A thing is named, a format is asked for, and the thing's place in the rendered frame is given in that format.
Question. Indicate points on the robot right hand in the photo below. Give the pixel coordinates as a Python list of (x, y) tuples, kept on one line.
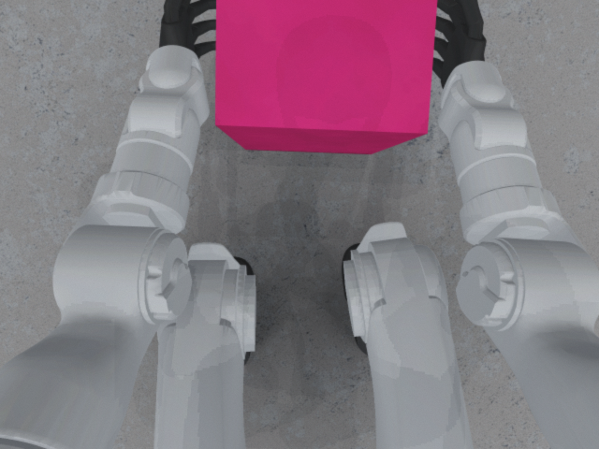
[(464, 34)]

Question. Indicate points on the robot left forearm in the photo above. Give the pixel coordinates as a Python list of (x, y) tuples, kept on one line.
[(155, 156)]

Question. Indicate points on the carton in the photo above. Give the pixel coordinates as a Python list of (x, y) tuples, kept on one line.
[(338, 76)]

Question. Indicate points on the left robot thigh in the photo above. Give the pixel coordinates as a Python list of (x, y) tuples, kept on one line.
[(199, 393)]

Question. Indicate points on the robot right forearm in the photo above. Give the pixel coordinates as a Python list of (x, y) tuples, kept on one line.
[(501, 192)]

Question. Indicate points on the right robot shin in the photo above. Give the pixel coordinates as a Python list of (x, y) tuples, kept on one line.
[(433, 274)]

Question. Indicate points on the robot left upper arm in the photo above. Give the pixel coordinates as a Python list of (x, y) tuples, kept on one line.
[(114, 285)]

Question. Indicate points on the robot right upper arm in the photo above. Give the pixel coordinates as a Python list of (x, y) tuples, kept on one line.
[(538, 301)]

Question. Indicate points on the robot left hand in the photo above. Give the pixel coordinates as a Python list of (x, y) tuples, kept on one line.
[(177, 27)]

